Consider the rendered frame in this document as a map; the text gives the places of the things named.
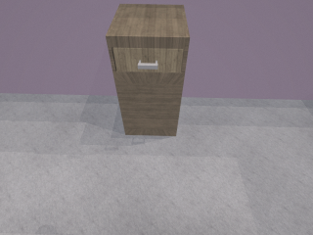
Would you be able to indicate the cabinet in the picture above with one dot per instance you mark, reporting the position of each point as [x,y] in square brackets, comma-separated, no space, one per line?
[149,101]

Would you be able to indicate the drawer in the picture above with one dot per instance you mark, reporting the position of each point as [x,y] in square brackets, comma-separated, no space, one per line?
[168,59]

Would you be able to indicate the handle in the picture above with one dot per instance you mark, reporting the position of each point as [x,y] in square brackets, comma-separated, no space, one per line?
[147,66]

